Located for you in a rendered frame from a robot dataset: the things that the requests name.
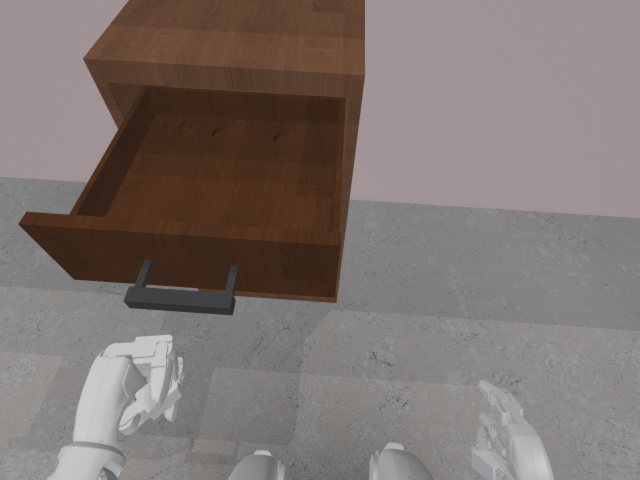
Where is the right robot shin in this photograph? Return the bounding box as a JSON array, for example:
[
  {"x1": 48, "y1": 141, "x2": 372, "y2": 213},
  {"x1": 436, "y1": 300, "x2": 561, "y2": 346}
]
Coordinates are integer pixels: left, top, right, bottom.
[{"x1": 383, "y1": 442, "x2": 404, "y2": 450}]

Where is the drawer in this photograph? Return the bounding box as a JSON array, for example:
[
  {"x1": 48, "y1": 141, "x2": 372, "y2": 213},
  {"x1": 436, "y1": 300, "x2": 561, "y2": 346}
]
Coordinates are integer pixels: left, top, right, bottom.
[{"x1": 18, "y1": 86, "x2": 346, "y2": 298}]

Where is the handle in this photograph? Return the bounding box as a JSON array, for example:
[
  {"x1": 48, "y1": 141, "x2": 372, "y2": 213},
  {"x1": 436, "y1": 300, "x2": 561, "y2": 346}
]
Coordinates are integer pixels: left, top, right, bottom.
[{"x1": 123, "y1": 260, "x2": 239, "y2": 315}]

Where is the left robot forearm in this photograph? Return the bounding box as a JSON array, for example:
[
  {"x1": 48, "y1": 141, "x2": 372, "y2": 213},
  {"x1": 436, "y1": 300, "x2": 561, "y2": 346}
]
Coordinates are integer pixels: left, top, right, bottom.
[{"x1": 47, "y1": 442, "x2": 126, "y2": 480}]

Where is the right robot thigh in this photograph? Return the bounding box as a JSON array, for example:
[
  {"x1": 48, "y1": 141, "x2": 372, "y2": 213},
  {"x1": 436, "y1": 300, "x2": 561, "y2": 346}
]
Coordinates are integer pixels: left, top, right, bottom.
[{"x1": 369, "y1": 449, "x2": 434, "y2": 480}]

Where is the left robot hand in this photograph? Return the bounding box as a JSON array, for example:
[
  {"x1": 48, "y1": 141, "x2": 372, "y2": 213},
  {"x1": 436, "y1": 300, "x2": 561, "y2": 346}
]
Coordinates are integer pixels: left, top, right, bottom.
[{"x1": 72, "y1": 335, "x2": 187, "y2": 450}]

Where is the right robot hand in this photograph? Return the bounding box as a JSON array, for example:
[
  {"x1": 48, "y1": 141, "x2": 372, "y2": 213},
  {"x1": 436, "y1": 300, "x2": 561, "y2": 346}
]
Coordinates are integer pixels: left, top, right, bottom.
[{"x1": 471, "y1": 380, "x2": 554, "y2": 480}]

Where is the cabinet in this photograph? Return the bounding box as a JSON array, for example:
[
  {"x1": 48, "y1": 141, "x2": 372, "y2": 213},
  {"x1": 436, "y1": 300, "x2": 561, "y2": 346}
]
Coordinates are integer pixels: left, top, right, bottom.
[{"x1": 83, "y1": 0, "x2": 365, "y2": 303}]

